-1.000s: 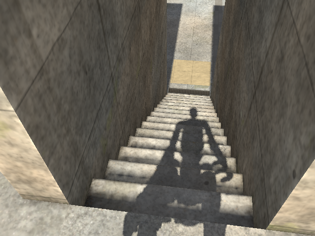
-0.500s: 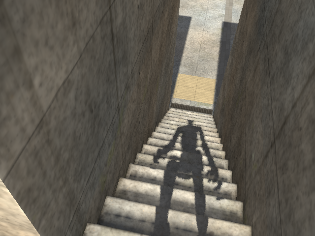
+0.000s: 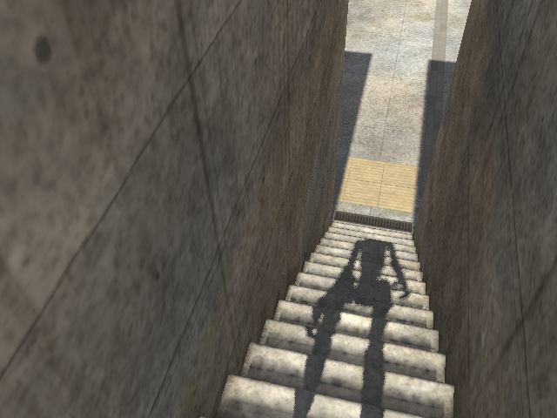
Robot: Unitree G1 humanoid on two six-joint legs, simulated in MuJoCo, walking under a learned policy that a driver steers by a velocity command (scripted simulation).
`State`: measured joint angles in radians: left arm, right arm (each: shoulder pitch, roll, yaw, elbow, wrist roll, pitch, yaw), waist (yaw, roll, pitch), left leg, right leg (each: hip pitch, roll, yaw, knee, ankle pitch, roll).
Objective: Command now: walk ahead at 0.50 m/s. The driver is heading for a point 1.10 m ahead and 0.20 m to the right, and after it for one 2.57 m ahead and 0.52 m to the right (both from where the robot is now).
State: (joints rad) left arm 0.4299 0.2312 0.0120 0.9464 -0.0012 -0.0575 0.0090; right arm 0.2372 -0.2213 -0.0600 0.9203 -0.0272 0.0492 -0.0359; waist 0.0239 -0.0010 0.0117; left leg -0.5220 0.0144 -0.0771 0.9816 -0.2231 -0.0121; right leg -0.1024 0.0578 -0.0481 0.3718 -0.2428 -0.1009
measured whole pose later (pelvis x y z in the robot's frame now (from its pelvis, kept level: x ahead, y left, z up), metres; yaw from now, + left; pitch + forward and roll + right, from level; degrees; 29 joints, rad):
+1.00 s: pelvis +0.20 +0.05 -0.21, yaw +0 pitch +0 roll +1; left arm 0.37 0.21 -0.04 0.96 0.04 -0.02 0.04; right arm 0.17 -0.18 -0.02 0.94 -0.03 0.09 -0.14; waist 0.02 0.01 -0.01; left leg -0.85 -0.06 -0.10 1.86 -0.47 -0.01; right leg -0.32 0.04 0.00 0.61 -0.29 -0.10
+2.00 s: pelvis +0.36 -0.01 -0.29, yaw -4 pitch -2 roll -2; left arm 0.60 0.14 -0.02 1.02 0.00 -0.07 0.04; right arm 0.13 -0.16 -0.02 0.96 -0.02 0.02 -0.02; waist 0.12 0.06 0.01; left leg -0.39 0.01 -0.03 0.38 0.53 -0.02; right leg -0.17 0.27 -0.01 0.97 -0.77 -0.21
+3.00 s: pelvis +0.63 -0.09 -0.51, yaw -1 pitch +0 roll -3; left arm 0.63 0.23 0.03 0.96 0.03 -0.07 0.03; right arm 0.08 -0.23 -0.05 0.81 0.01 -0.03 0.00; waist 0.16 0.06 -0.01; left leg -0.47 0.04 -0.04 0.45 0.45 -0.02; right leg -0.14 0.07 0.07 1.08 -0.91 -0.04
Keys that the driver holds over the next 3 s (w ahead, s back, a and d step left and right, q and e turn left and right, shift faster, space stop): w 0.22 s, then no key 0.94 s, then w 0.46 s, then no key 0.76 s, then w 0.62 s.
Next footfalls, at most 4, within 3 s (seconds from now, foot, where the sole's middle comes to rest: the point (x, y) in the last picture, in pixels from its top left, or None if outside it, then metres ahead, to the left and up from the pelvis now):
0.26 left None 0.10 0.14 -0.78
0.66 right None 0.26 -0.04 -0.98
1.10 left None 0.19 0.22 -0.78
1.52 right None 0.25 -0.03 -0.98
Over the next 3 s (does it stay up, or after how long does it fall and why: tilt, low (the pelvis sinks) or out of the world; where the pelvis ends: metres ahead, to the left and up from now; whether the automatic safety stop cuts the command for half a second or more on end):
stays up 0.63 -0.09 -0.51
